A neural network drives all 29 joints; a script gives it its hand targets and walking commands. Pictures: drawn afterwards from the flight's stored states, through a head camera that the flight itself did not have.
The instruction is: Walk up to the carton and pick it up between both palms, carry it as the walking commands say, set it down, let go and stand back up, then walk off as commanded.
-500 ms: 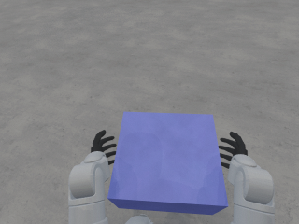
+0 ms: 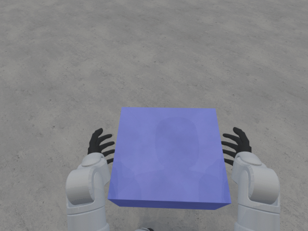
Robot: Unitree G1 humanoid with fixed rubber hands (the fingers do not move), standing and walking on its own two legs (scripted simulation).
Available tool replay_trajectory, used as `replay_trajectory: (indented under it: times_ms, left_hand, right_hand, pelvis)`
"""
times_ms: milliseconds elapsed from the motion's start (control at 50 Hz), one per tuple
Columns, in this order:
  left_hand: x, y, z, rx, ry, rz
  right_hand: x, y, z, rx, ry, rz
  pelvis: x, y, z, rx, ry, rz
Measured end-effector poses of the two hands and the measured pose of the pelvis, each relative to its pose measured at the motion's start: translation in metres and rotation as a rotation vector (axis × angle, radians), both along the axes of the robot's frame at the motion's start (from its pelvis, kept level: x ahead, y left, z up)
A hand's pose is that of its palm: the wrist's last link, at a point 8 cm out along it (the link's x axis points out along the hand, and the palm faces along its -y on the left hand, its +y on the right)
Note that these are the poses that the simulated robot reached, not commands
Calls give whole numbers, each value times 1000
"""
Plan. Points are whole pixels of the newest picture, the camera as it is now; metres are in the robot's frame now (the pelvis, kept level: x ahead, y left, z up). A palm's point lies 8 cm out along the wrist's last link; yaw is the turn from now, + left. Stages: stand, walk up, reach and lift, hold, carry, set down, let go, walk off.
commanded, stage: carry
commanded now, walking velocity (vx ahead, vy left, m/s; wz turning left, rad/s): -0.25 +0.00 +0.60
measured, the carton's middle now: (167, 157) +0.32 +0.03 -0.02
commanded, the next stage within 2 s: none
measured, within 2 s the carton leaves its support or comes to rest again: neither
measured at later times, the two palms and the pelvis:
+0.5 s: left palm out of the picture +0.03 +0.23 +0.07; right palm out of the picture +0.10 -0.10 +0.07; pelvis -0.21 +0.00 -0.01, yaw +17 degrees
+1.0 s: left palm out of the picture -0.28 +0.20 +0.08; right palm out of the picture -0.10 -0.09 +0.05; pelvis -0.42 -0.08 +0.00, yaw +34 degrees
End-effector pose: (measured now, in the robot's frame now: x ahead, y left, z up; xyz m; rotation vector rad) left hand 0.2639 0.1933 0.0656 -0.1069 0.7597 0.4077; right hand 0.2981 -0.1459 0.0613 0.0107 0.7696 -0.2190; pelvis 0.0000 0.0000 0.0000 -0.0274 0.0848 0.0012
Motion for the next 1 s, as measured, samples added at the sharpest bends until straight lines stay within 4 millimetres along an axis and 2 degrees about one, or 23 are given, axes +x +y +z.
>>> replay_trajectory:
  times_ms: [100, 180, 280, 360, 420, 480, 560, 640, 720, 800, 900, 1000]
  left_hand:
    - [-42, -2, 10, 29, -47, 46]
    - [-78, -15, 15, 61, -12, 17]
    - [-114, -23, 21, 60, 20, -29]
    - [-141, -14, 26, 54, -35, -37]
    - [-171, 3, 22, 43, -56, -13]
    - [-213, 28, 7, 16, -60, 40]
    - [-293, 54, -10, -13, 18, 183]
    - [-366, 66, -10, -14, 29, 342]
    - [-419, 67, -4, -6, -15, 448]
    - [-460, 54, 0, 19, -28, 484]
    - [-509, 25, 9, 52, 9, 489]
    - [-541, 7, 12, 30, 41, 442]
  right_hand:
    - [-27, 0, -2, 35, -47, 46]
    - [-69, -14, -10, 71, -13, 33]
    - [-118, -23, -2, 64, 16, -21]
    - [-144, -14, 10, 61, -42, -32]
    - [-164, 4, 13, 42, -63, -5]
    - [-187, 32, 11, 8, -68, 54]
    - [-221, 69, 3, -26, 9, 202]
    - [-250, 100, -2, -23, 24, 350]
    - [-276, 116, 0, -6, -15, 445]
    - [-305, 109, -4, 21, -29, 485]
    - [-354, 81, -14, 61, 12, 493]
    - [-398, 55, -7, 34, 42, 450]
  pelvis:
    - [-39, -12, -7, 8, 8, 60]
    - [-67, -17, -2, 42, -25, 91]
    - [-103, -17, 10, 101, -54, 146]
    - [-138, -12, 5, 99, -54, 195]
    - [-167, -5, -2, 93, -51, 234]
    - [-197, 2, -12, 83, -47, 285]
    - [-235, -1, -4, 28, -52, 336]
    - [-273, -11, -2, -1, -50, 390]
    - [-307, -27, -6, -14, -43, 437]
    - [-340, -47, -11, -19, -41, 488]
    - [-381, -69, -6, 45, -67, 532]
    - [-415, -79, 5, 98, -58, 588]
